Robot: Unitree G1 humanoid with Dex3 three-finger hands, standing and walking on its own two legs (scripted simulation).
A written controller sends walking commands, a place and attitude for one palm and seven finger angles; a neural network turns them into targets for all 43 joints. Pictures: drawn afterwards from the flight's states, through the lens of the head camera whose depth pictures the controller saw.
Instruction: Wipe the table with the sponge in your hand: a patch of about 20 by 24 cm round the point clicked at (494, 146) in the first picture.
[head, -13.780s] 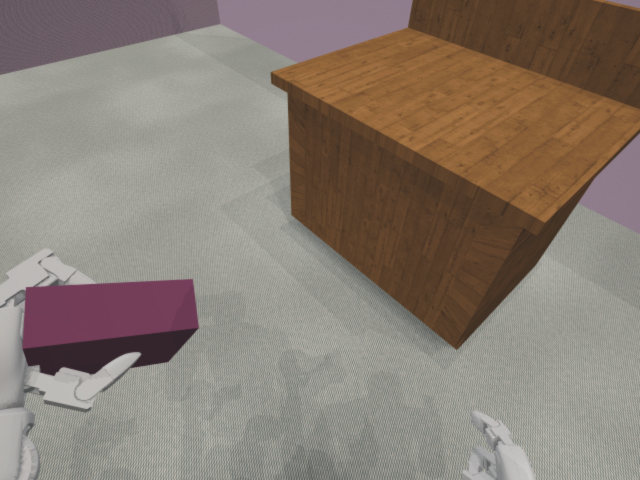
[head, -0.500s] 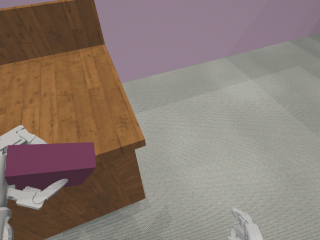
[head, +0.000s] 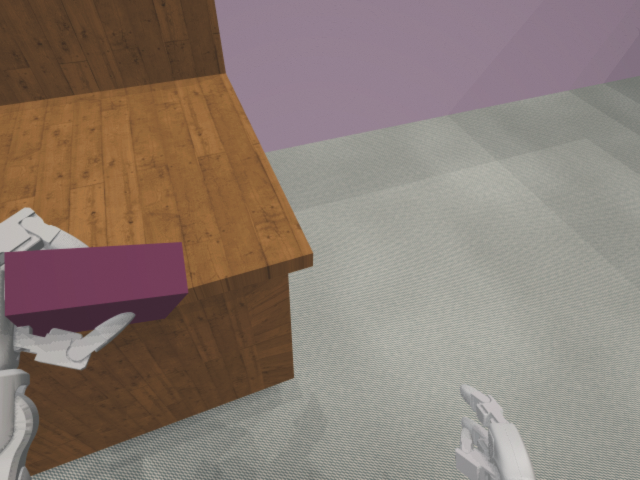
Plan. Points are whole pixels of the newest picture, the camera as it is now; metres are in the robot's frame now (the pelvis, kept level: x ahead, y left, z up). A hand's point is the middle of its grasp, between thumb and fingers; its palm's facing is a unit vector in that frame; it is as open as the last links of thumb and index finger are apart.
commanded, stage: look again from close up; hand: left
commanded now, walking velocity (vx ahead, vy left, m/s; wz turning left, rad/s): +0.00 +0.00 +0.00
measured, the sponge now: (127, 290) +0.25 +0.22 +0.16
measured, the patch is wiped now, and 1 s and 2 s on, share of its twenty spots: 0.00 0.00 0.00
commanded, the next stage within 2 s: shuffle to correct the standing spot in 0.02 s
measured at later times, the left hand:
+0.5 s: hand (35, 313) +0.22 +0.29 +0.16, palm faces +0.46 -0.82 -0.35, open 9.2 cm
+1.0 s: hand (126, 213) +0.36 +0.27 +0.15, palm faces +0.38 -0.84 -0.38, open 9.2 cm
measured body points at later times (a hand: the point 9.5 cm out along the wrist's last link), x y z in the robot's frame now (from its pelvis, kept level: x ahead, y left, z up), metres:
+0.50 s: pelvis +0.01 +0.02 -0.01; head +0.02 +0.05 +0.43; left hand +0.19 +0.33 +0.18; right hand +0.21 -0.20 -0.07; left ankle +0.05 +0.08 -0.74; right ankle +0.02 -0.11 -0.72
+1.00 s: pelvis +0.13 +0.02 -0.02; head +0.17 +0.05 +0.43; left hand +0.33 +0.31 +0.17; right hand +0.29 -0.24 -0.09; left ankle +0.19 +0.13 -0.73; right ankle +0.10 -0.11 -0.74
